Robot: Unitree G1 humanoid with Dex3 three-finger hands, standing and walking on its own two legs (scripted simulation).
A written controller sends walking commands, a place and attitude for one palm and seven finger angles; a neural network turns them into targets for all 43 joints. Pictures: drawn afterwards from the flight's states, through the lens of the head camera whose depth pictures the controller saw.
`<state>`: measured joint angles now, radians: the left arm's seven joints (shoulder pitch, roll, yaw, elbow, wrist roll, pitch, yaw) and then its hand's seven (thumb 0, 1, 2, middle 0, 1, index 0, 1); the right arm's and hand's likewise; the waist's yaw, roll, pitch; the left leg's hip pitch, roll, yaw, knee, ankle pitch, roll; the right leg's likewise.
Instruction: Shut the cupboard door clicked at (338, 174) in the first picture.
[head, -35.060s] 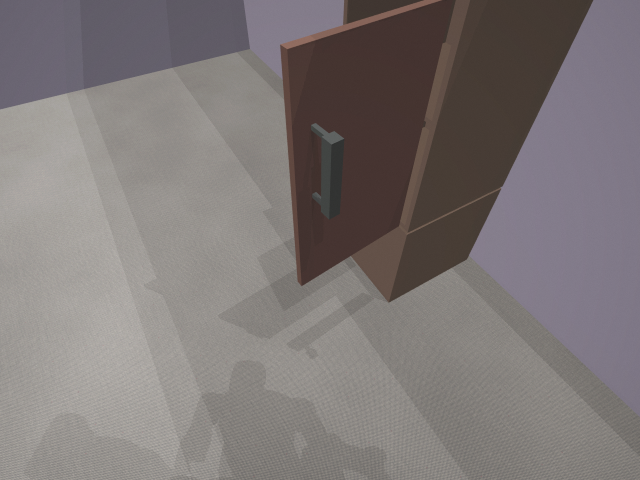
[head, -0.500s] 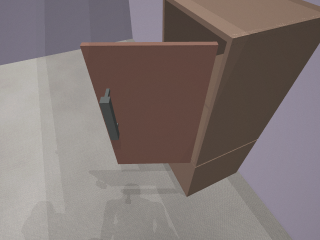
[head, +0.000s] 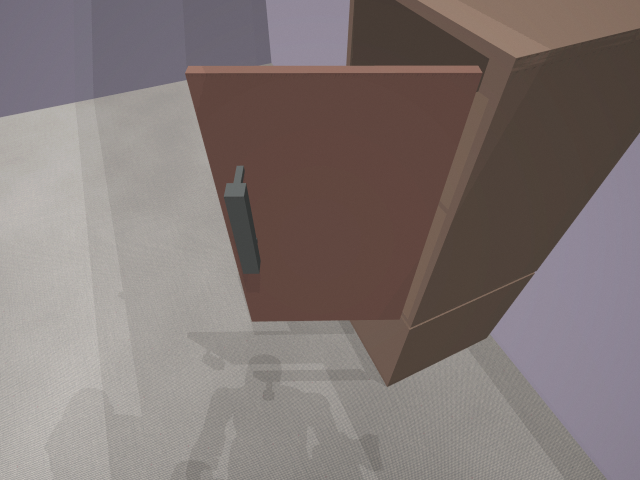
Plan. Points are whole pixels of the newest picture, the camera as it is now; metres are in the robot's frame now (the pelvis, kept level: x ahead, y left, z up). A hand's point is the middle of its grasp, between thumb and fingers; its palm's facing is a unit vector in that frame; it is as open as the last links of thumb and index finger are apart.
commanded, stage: look again from close up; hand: left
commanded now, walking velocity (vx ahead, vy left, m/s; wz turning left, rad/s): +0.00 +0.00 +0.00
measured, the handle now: (246, 222) +0.46 +0.15 +0.04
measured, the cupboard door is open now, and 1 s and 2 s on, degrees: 66 66 66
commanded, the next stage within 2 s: raise the hand and make a fist in 0.08 s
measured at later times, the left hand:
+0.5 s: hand (177, 454) +0.15 +0.18 -0.03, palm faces +0.11 -0.99 -0.08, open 6.6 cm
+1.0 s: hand (161, 461) +0.14 +0.19 -0.01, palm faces +0.10 -0.99 -0.04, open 4.2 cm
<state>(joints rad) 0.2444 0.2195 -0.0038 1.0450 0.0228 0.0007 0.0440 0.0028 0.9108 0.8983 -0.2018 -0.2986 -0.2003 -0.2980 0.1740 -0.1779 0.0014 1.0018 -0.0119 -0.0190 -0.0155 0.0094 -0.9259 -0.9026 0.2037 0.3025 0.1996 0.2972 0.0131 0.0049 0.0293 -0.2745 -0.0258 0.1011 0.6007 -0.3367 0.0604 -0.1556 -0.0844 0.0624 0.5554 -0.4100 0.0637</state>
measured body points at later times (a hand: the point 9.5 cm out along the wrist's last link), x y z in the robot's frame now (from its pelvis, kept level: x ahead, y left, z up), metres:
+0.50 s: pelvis -0.05 -0.06 -0.07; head -0.02 -0.06 +0.38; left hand +0.14 +0.23 -0.02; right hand +0.14 -0.32 -0.14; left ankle -0.01 +0.08 -0.73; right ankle -0.05 -0.15 -0.73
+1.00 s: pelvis -0.06 -0.03 -0.07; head -0.02 -0.02 +0.38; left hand +0.13 +0.25 -0.01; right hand +0.10 -0.25 -0.14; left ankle -0.01 +0.08 -0.73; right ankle -0.05 -0.15 -0.73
